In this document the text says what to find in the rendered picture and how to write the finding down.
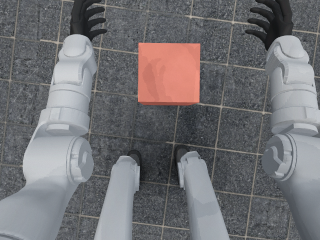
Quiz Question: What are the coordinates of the robot left upper arm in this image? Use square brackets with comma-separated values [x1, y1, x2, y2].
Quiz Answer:
[0, 135, 94, 240]

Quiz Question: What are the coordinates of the robot left shin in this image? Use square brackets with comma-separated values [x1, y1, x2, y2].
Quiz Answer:
[110, 155, 136, 176]

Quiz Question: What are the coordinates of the carton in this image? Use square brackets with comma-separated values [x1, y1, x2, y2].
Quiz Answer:
[138, 43, 201, 106]

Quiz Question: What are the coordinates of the robot right upper arm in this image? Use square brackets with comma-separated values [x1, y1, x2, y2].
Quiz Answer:
[261, 132, 320, 240]

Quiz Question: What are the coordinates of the right robot forearm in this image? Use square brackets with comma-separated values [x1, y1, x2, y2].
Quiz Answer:
[264, 35, 320, 138]

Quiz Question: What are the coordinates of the robot right thigh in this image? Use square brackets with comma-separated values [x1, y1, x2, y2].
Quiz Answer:
[177, 156, 230, 240]

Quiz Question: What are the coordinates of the left robot hand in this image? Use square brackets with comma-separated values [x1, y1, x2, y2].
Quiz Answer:
[70, 0, 107, 41]

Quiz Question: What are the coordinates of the left robot forearm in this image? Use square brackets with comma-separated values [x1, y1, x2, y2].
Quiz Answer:
[22, 34, 97, 178]

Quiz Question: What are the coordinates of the right robot hand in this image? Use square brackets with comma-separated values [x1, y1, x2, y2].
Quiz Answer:
[245, 0, 294, 51]

